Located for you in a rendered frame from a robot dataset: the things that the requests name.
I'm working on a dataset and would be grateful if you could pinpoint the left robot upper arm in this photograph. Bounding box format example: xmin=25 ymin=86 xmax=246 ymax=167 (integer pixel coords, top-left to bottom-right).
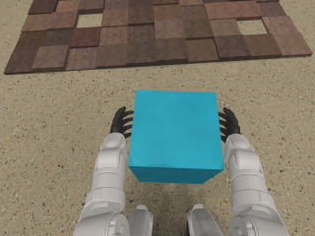
xmin=73 ymin=211 xmax=130 ymax=236

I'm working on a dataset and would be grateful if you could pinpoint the left robot forearm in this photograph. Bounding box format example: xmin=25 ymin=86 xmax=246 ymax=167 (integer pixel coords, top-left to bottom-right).
xmin=73 ymin=132 xmax=128 ymax=236

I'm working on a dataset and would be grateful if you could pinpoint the robot right hand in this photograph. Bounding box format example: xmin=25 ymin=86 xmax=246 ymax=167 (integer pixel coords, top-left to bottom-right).
xmin=218 ymin=107 xmax=241 ymax=143

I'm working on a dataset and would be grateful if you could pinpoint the right robot upper arm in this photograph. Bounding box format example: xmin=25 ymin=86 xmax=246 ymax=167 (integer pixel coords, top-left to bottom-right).
xmin=228 ymin=213 xmax=290 ymax=236

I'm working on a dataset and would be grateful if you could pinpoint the robot left thigh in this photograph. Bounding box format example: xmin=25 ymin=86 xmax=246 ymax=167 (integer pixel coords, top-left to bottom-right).
xmin=128 ymin=209 xmax=154 ymax=236

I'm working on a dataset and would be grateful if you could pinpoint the carton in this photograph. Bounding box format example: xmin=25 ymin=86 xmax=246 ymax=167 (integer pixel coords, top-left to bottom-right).
xmin=128 ymin=89 xmax=224 ymax=184

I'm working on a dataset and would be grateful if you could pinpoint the right robot forearm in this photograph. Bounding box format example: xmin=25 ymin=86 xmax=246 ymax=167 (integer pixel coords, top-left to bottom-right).
xmin=223 ymin=134 xmax=287 ymax=230

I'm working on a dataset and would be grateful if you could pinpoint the right robot shin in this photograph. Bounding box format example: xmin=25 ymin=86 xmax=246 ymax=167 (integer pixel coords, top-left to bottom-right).
xmin=191 ymin=204 xmax=204 ymax=211

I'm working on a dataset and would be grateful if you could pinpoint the robot left hand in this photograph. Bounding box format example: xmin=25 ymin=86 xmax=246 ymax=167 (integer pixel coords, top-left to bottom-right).
xmin=109 ymin=106 xmax=134 ymax=139

